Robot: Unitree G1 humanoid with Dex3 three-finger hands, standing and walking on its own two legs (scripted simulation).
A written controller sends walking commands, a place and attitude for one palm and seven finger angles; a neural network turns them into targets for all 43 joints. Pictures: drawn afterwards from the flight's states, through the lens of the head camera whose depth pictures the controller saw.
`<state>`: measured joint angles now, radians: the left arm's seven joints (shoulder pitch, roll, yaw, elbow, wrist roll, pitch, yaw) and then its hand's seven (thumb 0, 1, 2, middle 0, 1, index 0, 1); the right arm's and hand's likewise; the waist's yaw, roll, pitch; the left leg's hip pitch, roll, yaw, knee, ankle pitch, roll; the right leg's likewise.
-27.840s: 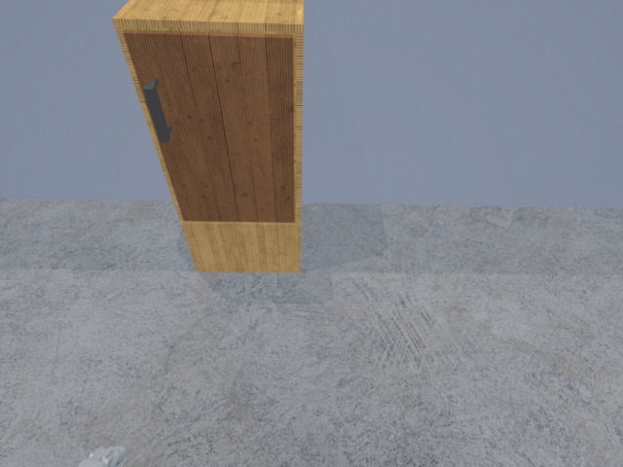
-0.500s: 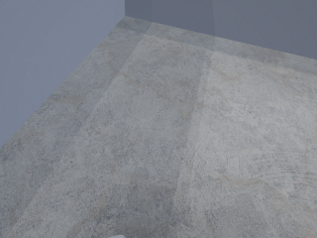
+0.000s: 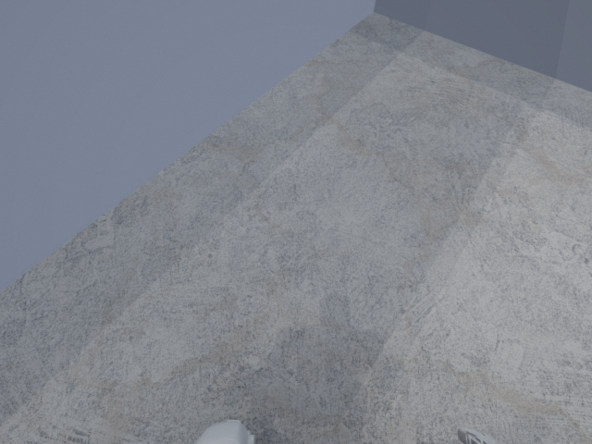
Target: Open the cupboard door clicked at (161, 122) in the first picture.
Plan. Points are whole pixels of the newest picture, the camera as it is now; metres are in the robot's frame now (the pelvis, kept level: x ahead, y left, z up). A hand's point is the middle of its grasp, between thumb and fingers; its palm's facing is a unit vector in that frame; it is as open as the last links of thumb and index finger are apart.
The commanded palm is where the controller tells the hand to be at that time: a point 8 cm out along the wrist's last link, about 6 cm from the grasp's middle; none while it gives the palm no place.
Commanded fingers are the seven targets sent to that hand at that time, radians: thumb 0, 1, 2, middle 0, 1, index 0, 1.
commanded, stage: turn to face it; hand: left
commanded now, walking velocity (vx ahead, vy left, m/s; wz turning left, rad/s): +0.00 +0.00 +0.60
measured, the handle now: out of the picture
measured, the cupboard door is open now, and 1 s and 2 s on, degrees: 48 48 48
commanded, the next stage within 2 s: none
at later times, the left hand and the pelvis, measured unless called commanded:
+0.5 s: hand out of the picture +0.04 +0.19 -0.16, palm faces +0.31 -0.91 -0.27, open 7.4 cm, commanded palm none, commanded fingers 0.00 0.90 0.90 -0.20 -0.30 -0.20 -0.30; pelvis +0.01 -0.04 +0.00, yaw +19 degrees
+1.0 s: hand out of the picture +0.00 +0.20 -0.16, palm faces +0.58 -0.77 -0.26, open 7.4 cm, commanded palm none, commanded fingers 0.00 0.90 0.90 -0.20 -0.30 -0.20 -0.30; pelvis +0.02 -0.04 +0.00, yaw +36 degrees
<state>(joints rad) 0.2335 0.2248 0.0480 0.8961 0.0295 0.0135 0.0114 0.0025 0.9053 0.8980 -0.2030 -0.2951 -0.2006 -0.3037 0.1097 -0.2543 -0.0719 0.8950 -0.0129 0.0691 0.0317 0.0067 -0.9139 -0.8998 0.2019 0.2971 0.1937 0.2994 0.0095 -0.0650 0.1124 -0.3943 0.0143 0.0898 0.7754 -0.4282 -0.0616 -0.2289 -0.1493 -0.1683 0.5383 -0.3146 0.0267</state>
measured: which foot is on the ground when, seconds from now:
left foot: up 0.00-0.04, down 0.06-0.36, up 0.38-0.64, down 0.66-1.00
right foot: down 0.00-0.06, up 0.08-0.34, down 0.36-0.66, up 0.68-1.00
